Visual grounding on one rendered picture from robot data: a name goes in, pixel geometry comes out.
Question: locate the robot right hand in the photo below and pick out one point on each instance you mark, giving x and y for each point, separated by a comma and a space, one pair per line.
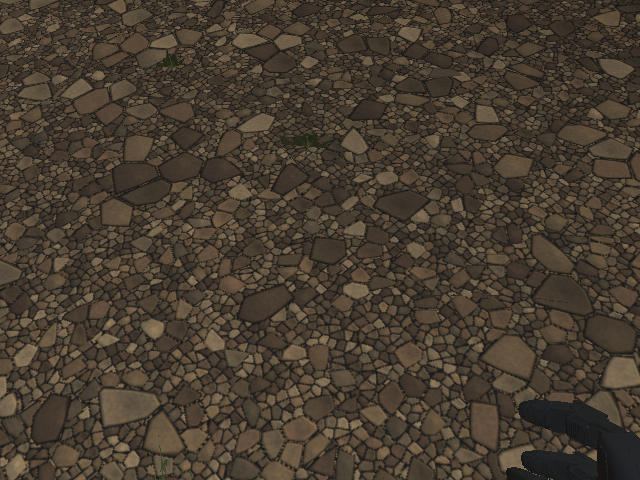
618, 451

